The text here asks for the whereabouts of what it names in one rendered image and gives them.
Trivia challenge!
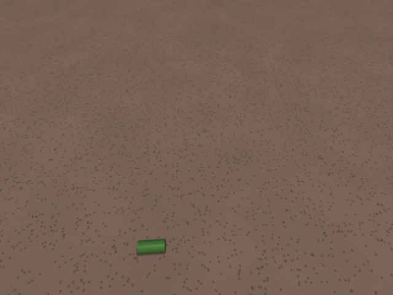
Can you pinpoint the can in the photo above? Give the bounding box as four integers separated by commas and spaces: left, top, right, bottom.
137, 239, 166, 254

